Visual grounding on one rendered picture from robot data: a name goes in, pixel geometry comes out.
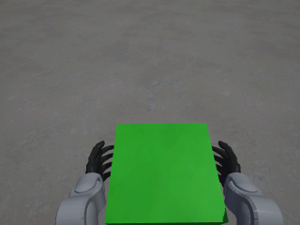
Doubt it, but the right robot hand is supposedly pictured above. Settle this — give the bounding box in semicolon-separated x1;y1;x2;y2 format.
212;141;241;187

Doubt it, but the carton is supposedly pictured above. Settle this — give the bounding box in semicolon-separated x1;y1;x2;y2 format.
104;123;229;225

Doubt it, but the left robot forearm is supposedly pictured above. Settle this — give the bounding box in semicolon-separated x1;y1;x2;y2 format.
54;172;106;225

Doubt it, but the right robot forearm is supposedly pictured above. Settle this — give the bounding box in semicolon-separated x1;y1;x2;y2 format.
223;172;284;225

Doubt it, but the left robot hand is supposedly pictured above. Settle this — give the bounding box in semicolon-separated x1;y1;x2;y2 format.
85;141;114;182

